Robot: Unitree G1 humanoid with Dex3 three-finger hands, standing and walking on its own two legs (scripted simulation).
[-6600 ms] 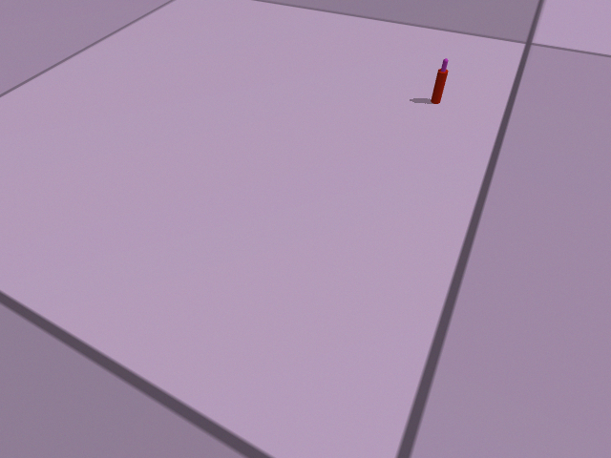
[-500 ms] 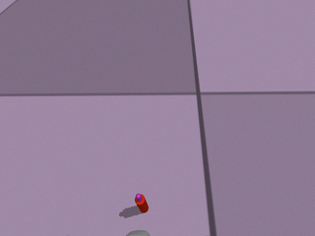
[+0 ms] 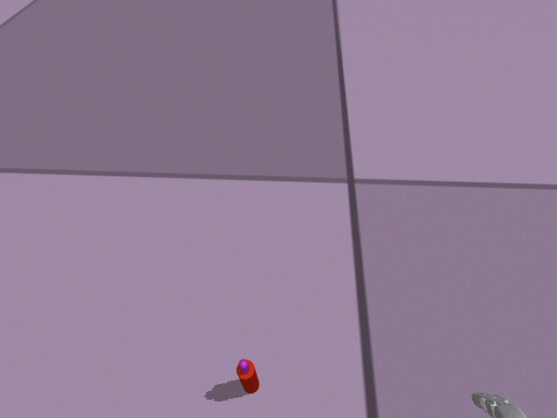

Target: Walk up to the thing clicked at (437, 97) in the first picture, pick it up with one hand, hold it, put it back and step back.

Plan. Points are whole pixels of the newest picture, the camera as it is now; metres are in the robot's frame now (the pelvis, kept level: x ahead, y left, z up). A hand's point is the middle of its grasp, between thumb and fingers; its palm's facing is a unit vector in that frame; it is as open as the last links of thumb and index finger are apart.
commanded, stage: walk up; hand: left
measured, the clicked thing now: (247, 374) +0.33 +0.15 -0.65
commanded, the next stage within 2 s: stand in 0.76 s
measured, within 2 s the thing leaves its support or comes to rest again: neither
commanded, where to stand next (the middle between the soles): +0.03 -0.01 m, yaw +0 degrees
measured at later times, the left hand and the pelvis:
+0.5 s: hand out of the picture +0.08 +0.24 -0.16, palm faces -0.01 -0.95 -0.32, open 7.4 cm; pelvis +0.00 -0.01 +0.00, yaw +0 degrees
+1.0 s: hand out of the picture +0.10 +0.24 -0.15, palm faces -0.02 -0.94 -0.33, open 7.4 cm; pelvis +0.01 -0.01 +0.00, yaw +0 degrees
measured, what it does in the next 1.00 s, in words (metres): stands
